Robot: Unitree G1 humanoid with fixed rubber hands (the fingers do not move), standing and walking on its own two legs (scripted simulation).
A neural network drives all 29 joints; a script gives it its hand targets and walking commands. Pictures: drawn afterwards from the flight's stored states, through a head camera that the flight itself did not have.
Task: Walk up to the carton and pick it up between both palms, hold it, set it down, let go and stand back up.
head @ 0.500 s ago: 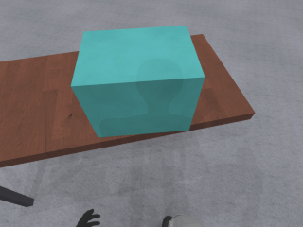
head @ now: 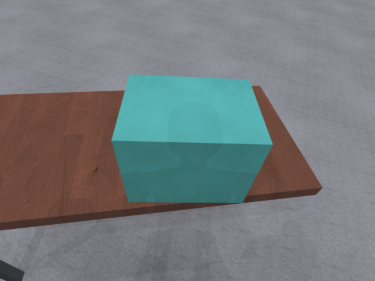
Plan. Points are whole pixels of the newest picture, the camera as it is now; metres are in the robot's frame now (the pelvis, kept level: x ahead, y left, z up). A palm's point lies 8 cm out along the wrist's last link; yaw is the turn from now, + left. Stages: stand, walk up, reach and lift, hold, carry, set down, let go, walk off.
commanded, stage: walk up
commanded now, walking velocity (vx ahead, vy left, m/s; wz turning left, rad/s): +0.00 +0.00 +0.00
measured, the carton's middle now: (188, 141) +0.45 +0.02 +0.02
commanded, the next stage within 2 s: none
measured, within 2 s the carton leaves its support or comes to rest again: neither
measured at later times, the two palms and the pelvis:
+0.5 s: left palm out of the picture -0.05 +0.21 -0.15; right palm out of the picture -0.03 -0.18 -0.15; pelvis +0.00 +0.01 +0.00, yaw +1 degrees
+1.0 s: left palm out of the picture -0.04 +0.18 -0.14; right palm out of the picture -0.03 -0.19 -0.15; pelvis +0.01 -0.01 +0.01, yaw +1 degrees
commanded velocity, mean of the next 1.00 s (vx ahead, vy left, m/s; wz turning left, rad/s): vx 0.00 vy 0.00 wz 0.02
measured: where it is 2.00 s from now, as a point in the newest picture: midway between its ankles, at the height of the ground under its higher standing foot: outside the picture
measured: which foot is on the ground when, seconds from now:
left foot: down 0.00-1.00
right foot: down 0.00-1.00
